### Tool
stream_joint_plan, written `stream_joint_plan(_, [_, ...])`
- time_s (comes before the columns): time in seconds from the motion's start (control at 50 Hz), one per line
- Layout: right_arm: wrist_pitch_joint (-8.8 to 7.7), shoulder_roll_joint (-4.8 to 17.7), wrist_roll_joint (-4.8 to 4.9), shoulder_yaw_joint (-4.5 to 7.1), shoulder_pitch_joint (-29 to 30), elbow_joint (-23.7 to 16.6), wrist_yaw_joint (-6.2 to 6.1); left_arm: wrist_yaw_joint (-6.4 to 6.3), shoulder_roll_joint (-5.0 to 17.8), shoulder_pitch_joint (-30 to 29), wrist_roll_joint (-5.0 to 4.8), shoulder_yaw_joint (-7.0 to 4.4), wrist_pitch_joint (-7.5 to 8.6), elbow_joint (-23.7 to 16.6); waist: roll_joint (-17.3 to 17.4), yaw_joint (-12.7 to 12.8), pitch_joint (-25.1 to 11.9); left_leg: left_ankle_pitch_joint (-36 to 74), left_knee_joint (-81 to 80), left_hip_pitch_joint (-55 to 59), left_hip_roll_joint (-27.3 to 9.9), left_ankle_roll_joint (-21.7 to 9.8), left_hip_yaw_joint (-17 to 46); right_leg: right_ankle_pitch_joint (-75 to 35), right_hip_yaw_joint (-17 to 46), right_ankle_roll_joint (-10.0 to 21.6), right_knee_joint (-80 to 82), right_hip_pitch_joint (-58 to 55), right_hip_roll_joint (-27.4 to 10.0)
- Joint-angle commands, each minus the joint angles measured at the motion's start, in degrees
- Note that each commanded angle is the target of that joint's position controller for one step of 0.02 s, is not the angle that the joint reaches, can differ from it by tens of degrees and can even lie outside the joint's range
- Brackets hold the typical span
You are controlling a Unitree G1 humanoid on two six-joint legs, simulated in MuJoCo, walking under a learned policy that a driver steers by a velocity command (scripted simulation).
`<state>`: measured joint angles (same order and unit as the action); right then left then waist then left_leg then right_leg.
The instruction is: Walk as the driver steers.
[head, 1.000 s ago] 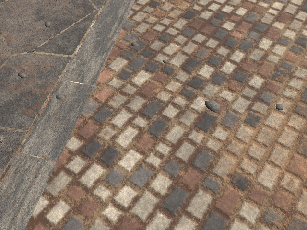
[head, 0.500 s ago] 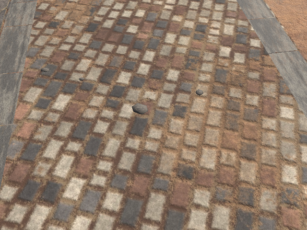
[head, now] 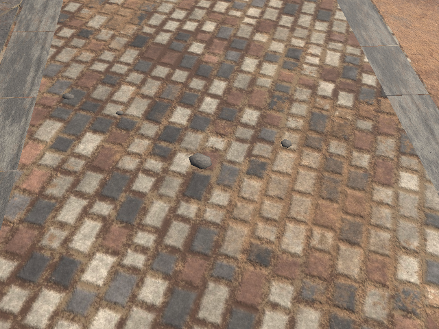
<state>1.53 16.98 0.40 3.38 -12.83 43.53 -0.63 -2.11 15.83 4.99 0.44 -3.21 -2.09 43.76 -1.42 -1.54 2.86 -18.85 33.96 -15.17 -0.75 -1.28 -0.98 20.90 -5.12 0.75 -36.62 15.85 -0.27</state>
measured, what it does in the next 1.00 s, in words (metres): steps on the spot: right foot, then left foot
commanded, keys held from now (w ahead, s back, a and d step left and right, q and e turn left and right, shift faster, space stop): q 0.44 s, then no key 0.18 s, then w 0.06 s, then w+e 0.32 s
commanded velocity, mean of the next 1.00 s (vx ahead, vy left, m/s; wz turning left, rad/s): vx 0.10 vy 0.00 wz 0.26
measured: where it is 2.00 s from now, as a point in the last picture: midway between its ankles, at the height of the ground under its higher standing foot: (213, 264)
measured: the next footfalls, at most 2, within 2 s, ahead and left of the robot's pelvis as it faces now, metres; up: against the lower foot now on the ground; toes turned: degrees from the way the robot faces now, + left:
right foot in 0.34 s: +0.07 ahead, -0.13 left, +0.00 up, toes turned +16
left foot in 0.74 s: -0.02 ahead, +0.11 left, +0.00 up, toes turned +20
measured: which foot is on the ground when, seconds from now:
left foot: down 0.00-0.34, up 0.36-0.72, down 0.74-1.00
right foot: up 0.00-0.32, down 0.34-0.74, up 0.76-1.00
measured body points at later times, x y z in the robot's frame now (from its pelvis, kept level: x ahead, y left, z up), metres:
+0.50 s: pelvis +0.00 -0.04 +0.01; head +0.03 -0.05 +0.46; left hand +0.04 +0.27 -0.08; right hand +0.23 -0.28 -0.09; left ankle -0.06 +0.09 -0.65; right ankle +0.03 -0.14 -0.73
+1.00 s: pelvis +0.06 +0.02 +0.01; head +0.07 +0.04 +0.46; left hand +0.11 +0.32 -0.11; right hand +0.17 -0.24 -0.10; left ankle -0.06 +0.09 -0.73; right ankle +0.21 -0.11 -0.66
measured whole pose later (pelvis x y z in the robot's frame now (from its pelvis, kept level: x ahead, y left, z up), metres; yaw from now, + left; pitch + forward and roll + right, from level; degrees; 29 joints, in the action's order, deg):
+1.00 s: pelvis +0.06 +0.02 +0.01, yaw +14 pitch +1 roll +1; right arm -4.3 14.6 -0.7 3.2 -20.6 44.5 -1.1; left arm 1.4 18.3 12.6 -1.6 -4.3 1.8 46.2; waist -2.8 -2.2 0.8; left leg -15.1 12.4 2.0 0.4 -1.1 -5.9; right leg 6.2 4.1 -1.3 -52.7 37.2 -3.2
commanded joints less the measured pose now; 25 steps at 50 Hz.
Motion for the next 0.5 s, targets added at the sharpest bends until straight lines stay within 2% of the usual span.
stream_joint_plan(0.02, [-1.99,11.7,-1.62,2.90,-5.1,-3.5,-0.38,-0.37,5.5,-6.7,0.27,-2.07,1.01,-6.5,13.6,-2.8,-6.9,36.5,-15.6,12.4,-20.0,-18.6,28.7,17.7,7.0,-2.8,-25.2,16.1,3.5])
stream_joint_plan(0.04, [-2.72,11.7,-1.23,3.07,-2.5,-3.9,-0.50,-0.03,5.6,-4.6,-0.51,-2.37,0.82,-5.6,9.2,-1.0,-7.0,34.1,-14.6,12.5,-17.5,-16.7,25.1,15.3,9.1,-2.7,-29.1,17.5,2.1])
stream_joint_plan(0.06, [-2.94,11.1,-0.20,3.04,0.6,-4.6,-0.56,0.07,6.0,-2.8,-0.78,-2.63,0.63,-4.9,6.7,0.6,-5.9,32.9,-13.9,12.3,-15.3,-14.0,21.8,11.5,9.5,-3.0,-28.3,19.0,1.1])
stream_joint_plan(0.08, [-2.77,10.2,0.54,2.80,2.7,-5.2,-0.84,-0.08,6.6,-2.3,-0.57,-2.87,0.65,-4.5,6.0,1.3,-5.8,31.5,-13.9,11.7,-13.6,-12.2,19.9,8.1,9.8,-3.5,-25.2,18.3,0.2])
stream_joint_plan(0.12, [-1.80,9.7,0.66,2.72,3.0,-5.5,-1.26,-0.03,5.0,-1.9,-0.54,-2.47,1.05,-4.2,7.9,1.4,-6.5,32.0,-13.5,10.7,-10.9,-11.2,18.0,4.3,8.2,-5.1,-19.7,15.1,1.3])
stream_joint_plan(0.18, [-0.70,10.9,0.52,3.38,2.3,-5.9,-1.74,0.38,4.5,-2.1,-0.96,-2.09,1.64,-4.3,9.3,0.3,-7.7,28.5,-12.6,10.2,-10.0,-11.2,18.8,2.2,8.2,-5.8,-10.0,10.9,2.0])
stream_joint_plan(0.26, [0.22,11.8,0.57,3.68,4.2,-6.9,-1.35,1.21,6.5,0.0,-1.38,-2.54,2.23,-4.0,12.1,0.2,-7.2,23.4,-12.4,5.5,-9.6,-10.7,23.3,-0.1,7.9,-5.2,-0.2,3.7,3.4])
stream_joint_plan(0.3, [0.62,11.1,1.25,3.36,6.6,-7.6,-1.40,1.69,6.9,3.6,-1.31,-2.94,2.83,-3.0,11.9,2.4,-7.1,20.2,-10.2,3.5,-7.8,-8.5,24.9,-6.8,7.1,-4.0,10.4,-1.7,3.7])
stream_joint_plan(0.32, [0.72,10.1,1.42,3.02,6.6,-7.8,-1.58,1.68,7.6,5.5,-1.04,-3.33,3.08,-2.3,10.7,3.2,-7.2,15.3,-8.3,1.0,-5.8,-6.2,24.5,-12.0,7.5,-2.9,15.9,-6.2,2.3])
stream_joint_plan(0.34, [0.70,7.5,0.72,2.26,4.8,-7.9,-1.60,1.32,11.2,7.7,-0.18,-4.20,3.08,-2.3,2.9,2.5,-8.6,3.5,0.5,-5.3,-1.5,-2.8,20.3,-13.6,16.4,0.5,18.8,-12.6,-7.5])
stream_joint_plan(0.36, [0.24,5.3,0.60,1.90,2.5,-9.2,-1.50,1.18,16.2,6.1,1.11,-5.10,2.56,-2.7,-13.3,-0.2,-6.4,-15.7,11.6,-17.1,8.1,0.9,9.8,-21.1,32.0,9.6,21.1,-13.0,-19.6])
stream_joint_plan(0.38, [-0.27,10.3,-0.05,3.32,2.2,-8.7,-1.58,1.27,13.2,4.6,2.35,-4.16,3.11,-4.1,-10.8,0.9,-6.0,-18.4,25.4,-18.1,4.0,2.8,10.9,-20.2,35.7,15.3,22.0,-8.8,-24.1])
stream_joint_plan(0.4, [-0.09,12.9,0.66,4.48,1.7,-7.6,-1.41,1.03,9.8,1.3,2.03,-3.09,3.48,-5.0,-6.7,-0.4,-4.5,-14.4,30.7,-17.6,2.8,3.1,11.1,-17.9,29.7,14.2,21.7,-6.4,-20.9])
stream_joint_plan(0.42, [0.50,12.1,0.67,4.65,0.6,-6.3,-1.52,0.80,8.4,-1.4,1.12,-2.70,3.56,-5.3,-5.4,-1.4,-3.1,-10.6,32.7,-17.8,2.1,3.9,10.0,-15.0,23.7,11.5,21.3,-5.6,-16.9])
stream_joint_plan(0.44, [0.99,11.1,0.43,4.52,0.4,-5.9,-1.63,0.47,7.5,-2.2,0.21,-2.37,3.63,-5.5,-5.5,-0.8,-2.3,-7.0,34.5,-19.3,1.7,4.8,9.5,-14.0,20.3,10.3,21.2,-6.4,-14.9])
stream_joint_plan(0.46, [1.17,9.5,0.42,4.06,1.1,-6.1,-1.52,0.12,7.3,-1.2,-0.03,-2.05,3.55,-5.2,-5.6,0.1,-2.0,-5.3,35.1,-19.1,1.8,5.5,9.0,-16.7,18.0,10.4,21.1,-6.3,-13.8])
stream_joint_plan(0.5, [0.92,7.3,0.80,3.21,3.4,-7.6,-1.31,-0.31,7.6,2.1,0.16,-1.96,3.13,-4.1,-6.3,1.8,-2.5,-4.0,30.9,-19.0,2.0,6.4,7.1,-20.4,15.1,11.6,20.9,-8.8,-12.8])
Over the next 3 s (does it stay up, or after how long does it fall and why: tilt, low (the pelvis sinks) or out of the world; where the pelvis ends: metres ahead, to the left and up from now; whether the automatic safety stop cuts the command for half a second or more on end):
stays up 1.13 0.17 0.02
